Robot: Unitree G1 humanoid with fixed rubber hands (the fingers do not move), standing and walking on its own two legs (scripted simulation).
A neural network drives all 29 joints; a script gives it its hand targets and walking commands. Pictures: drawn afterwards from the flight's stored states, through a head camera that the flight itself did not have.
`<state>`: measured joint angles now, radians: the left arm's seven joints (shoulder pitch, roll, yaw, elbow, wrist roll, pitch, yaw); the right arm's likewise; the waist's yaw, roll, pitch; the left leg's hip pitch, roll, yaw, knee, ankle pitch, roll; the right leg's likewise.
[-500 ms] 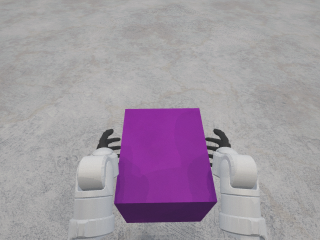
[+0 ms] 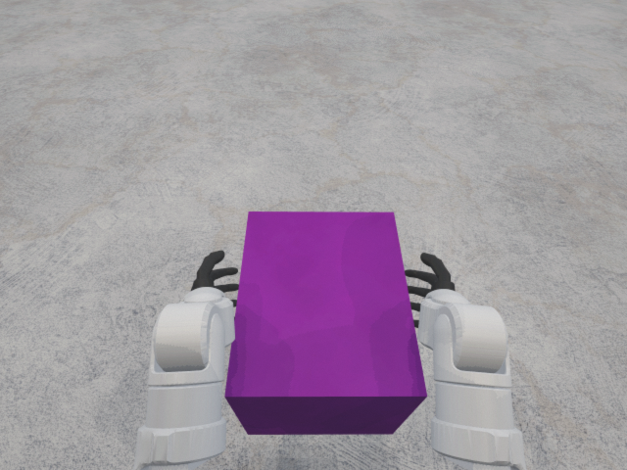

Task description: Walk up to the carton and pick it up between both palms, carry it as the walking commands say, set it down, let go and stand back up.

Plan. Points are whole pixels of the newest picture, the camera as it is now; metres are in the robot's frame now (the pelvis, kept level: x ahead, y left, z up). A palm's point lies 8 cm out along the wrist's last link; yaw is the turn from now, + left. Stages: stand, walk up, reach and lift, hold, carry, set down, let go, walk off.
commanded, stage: carry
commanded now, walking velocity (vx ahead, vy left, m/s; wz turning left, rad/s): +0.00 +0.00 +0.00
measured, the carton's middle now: (320, 323) +0.32 +0.00 +0.00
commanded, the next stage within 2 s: none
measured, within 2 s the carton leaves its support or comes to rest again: neither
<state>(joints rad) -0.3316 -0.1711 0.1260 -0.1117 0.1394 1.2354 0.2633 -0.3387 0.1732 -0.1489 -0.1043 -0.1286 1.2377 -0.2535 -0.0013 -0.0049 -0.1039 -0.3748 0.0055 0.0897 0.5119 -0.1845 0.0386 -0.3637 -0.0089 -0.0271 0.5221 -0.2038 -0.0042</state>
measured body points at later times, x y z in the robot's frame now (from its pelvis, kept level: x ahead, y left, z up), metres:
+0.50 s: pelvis +0.01 +0.00 +0.00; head +0.00 +0.00 +0.45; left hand +0.32 +0.14 +0.08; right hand +0.32 -0.14 +0.08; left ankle +0.05 +0.10 -0.73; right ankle +0.04 -0.12 -0.73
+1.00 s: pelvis +0.02 +0.00 +0.00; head +0.00 +0.01 +0.45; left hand +0.32 +0.15 +0.07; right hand +0.32 -0.14 +0.07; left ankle +0.05 +0.10 -0.73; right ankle +0.04 -0.12 -0.73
